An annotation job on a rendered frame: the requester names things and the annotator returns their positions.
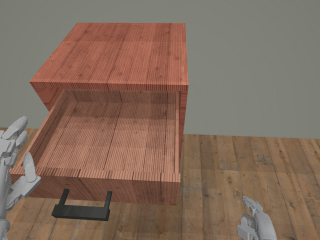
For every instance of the robot left hand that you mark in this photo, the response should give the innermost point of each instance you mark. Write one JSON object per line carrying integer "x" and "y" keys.
{"x": 10, "y": 143}

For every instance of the robot right hand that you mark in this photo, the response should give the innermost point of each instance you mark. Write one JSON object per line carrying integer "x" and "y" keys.
{"x": 260, "y": 227}

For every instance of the handle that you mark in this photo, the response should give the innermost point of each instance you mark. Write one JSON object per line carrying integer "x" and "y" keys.
{"x": 82, "y": 212}

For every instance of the cabinet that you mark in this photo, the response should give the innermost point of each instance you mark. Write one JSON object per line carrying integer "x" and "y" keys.
{"x": 119, "y": 56}

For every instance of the robot left forearm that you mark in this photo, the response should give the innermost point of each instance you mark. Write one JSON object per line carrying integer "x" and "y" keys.
{"x": 4, "y": 228}

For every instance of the drawer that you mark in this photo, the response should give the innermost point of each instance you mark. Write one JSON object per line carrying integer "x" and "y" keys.
{"x": 94, "y": 141}

